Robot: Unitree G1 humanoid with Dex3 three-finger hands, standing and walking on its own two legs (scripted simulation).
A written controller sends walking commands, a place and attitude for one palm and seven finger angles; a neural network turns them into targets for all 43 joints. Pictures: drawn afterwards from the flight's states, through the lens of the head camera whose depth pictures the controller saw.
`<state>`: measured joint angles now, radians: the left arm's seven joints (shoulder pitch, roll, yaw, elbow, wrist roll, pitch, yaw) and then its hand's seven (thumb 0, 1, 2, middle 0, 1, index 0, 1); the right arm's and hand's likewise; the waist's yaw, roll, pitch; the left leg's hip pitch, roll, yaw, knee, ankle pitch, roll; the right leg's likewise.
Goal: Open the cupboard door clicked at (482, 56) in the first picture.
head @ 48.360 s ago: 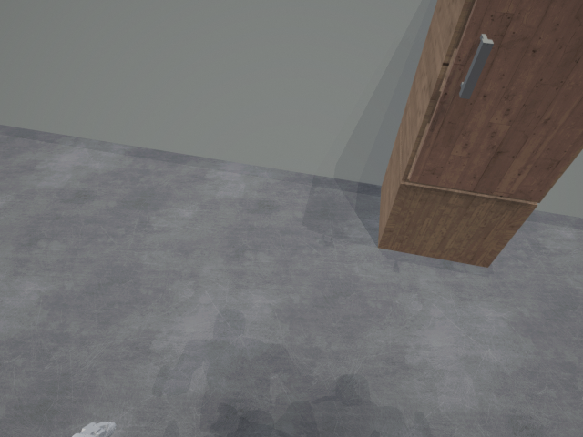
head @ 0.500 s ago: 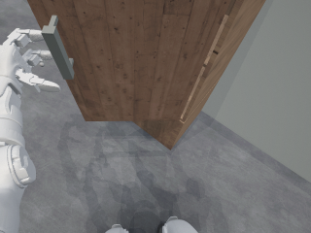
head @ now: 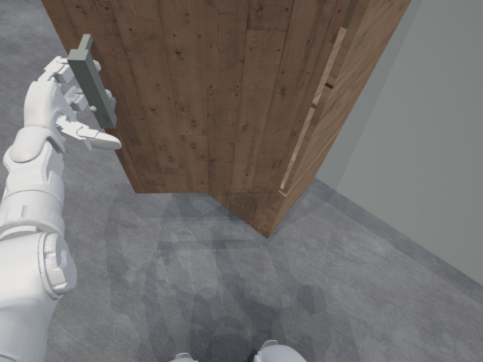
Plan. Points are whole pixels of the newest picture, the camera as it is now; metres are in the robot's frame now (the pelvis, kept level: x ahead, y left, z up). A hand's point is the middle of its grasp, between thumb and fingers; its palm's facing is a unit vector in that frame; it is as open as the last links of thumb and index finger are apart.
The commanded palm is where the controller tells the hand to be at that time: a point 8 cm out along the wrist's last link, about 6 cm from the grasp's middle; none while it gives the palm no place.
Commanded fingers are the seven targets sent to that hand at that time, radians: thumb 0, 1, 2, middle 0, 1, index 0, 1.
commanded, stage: slide the fingers in behind the handle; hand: left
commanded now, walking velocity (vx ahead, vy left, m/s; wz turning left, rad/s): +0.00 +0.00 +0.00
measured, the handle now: (98, 84) +0.55 +0.20 +0.11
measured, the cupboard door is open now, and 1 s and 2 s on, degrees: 41 41 56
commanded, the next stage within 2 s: close the thumb around the handle in 0.58 s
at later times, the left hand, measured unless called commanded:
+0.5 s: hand (106, 106) +0.50 +0.18 +0.11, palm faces -0.04 -1.00 +0.00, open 14.0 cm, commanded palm +0.48 +0.23 +0.11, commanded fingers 0.00 -0.50 0.30 -0.30 -1.20 -0.30 -1.20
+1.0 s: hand (107, 107) +0.50 +0.18 +0.11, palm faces -0.03 -1.00 +0.00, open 11.1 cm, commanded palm +0.48 +0.23 +0.11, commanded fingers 0.00 0.45 0.71 -0.37 -1.30 -0.37 -1.30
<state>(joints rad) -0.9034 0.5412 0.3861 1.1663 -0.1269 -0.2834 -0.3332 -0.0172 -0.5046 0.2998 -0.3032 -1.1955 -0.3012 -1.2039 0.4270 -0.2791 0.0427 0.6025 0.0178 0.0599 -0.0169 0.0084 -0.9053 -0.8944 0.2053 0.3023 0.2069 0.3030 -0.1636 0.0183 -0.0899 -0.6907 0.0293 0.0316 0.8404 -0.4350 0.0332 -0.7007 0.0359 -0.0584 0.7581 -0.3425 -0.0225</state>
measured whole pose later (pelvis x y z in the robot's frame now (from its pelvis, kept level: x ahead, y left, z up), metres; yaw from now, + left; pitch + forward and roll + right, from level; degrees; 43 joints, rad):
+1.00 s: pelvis -0.01 -0.01 +0.00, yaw +1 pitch +16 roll -2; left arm -0.95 0.51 0.35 1.20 -0.12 -0.31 -0.29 -0.01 -0.06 0.49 -0.33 -1.24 -0.33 -1.25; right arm 0.41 -0.29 0.04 0.62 0.02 0.03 -0.02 0.01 -0.91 -0.89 0.21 0.30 0.21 0.30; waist -0.16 0.02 -0.08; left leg -0.70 0.03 0.02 0.84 -0.42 0.02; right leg -0.71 0.03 -0.07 0.77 -0.34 -0.03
